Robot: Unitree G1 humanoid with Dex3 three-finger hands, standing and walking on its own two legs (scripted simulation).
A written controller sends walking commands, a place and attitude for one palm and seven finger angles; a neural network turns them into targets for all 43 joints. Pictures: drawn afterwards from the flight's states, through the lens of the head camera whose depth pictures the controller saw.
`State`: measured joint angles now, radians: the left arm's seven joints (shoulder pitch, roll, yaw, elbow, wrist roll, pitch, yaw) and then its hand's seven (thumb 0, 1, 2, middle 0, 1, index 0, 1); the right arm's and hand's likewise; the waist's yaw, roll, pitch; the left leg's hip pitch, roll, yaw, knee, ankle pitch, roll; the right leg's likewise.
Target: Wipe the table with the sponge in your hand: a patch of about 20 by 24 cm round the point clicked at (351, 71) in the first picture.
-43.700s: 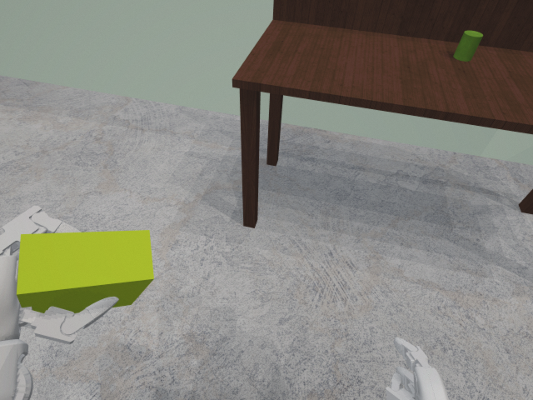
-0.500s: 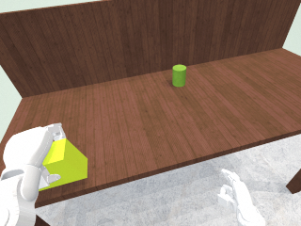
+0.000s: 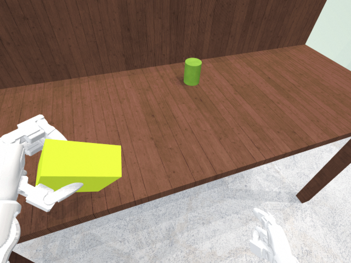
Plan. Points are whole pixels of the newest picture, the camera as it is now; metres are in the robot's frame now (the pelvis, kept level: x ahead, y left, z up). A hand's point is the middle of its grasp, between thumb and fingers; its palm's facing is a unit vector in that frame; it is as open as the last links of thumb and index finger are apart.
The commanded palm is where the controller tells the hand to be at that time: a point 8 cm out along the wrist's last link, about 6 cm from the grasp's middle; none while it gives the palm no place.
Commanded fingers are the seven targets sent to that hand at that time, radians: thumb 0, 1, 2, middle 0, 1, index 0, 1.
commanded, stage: step back with the hand held close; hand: left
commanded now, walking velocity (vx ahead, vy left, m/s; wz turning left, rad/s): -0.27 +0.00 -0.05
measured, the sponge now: (87, 170) +0.24 +0.19 +0.14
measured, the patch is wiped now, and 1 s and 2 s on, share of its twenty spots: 1.00 1.00 1.00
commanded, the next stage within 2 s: stop stepping back and stand still in 1.12 s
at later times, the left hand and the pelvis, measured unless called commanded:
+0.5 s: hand out of the picture +0.16 +0.27 +0.20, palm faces +0.40 -0.81 -0.43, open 9.5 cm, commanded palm +0.10 +0.31 +0.22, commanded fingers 0.00 0.10 1.30 -1.20 -1.60 -1.20 -1.60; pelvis -0.06 +0.03 -0.01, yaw +0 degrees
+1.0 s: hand out of the picture +0.07 +0.29 +0.20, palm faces +0.36 -0.82 -0.44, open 9.6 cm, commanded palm +0.01 +0.32 +0.22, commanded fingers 0.00 0.10 1.30 -1.20 -1.60 -1.20 -1.60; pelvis -0.16 +0.05 +0.00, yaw -1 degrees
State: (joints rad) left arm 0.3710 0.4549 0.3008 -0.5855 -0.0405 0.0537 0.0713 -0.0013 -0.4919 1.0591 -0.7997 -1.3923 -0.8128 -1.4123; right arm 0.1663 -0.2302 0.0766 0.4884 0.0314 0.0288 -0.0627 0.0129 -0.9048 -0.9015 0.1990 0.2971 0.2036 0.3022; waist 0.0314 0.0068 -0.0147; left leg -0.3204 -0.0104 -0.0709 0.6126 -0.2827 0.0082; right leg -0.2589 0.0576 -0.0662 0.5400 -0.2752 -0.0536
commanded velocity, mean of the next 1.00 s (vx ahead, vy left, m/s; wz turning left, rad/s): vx -0.33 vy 0.00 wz -0.05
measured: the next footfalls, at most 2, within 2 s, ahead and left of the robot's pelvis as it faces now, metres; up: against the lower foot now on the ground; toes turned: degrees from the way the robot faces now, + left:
right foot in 0.62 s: -0.06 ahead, -0.09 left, +0.00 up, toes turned +3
left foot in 0.82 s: -0.02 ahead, +0.13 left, +0.00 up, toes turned +0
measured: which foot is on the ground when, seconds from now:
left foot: down 0.00-0.72, up 0.74-0.80, down 0.82-1.00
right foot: down 0.00-0.46, up 0.48-0.60, down 0.62-0.88, up 0.90-1.00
